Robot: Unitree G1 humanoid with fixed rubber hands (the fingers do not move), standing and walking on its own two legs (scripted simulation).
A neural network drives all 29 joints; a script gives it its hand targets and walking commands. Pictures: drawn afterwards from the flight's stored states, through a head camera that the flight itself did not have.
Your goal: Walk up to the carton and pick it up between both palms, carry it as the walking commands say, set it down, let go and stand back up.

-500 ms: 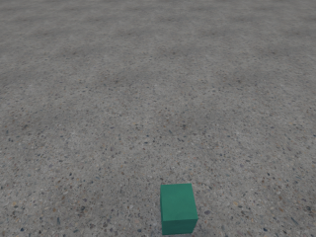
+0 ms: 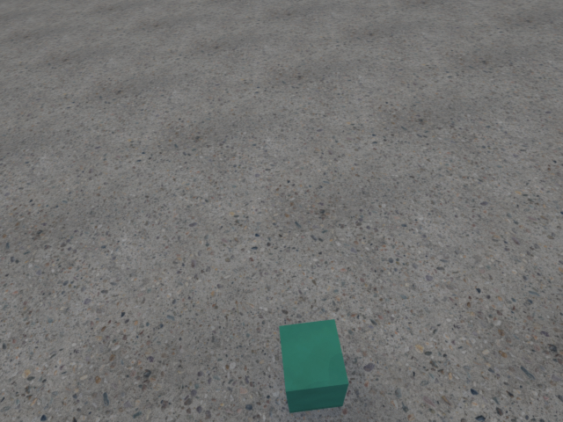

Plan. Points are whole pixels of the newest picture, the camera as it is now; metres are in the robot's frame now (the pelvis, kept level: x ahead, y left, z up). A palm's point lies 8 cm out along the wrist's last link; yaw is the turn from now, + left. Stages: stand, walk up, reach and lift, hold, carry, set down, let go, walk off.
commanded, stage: walk up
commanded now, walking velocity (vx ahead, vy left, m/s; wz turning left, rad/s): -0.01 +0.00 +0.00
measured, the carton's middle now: (311, 367) +0.41 -0.04 -0.65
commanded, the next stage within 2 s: stand in 1.82 s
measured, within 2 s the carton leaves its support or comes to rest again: neither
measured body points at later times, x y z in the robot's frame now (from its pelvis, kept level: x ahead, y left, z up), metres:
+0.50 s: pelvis -0.02 +0.00 +0.00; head -0.01 +0.01 +0.45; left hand +0.06 +0.25 -0.14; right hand +0.00 -0.24 -0.15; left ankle +0.00 +0.14 -0.74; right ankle +0.01 -0.06 -0.73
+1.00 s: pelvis -0.03 -0.07 +0.01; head -0.01 -0.12 +0.46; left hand +0.04 +0.19 -0.10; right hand +0.01 -0.32 -0.16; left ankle -0.06 +0.11 -0.68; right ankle -0.03 -0.15 -0.74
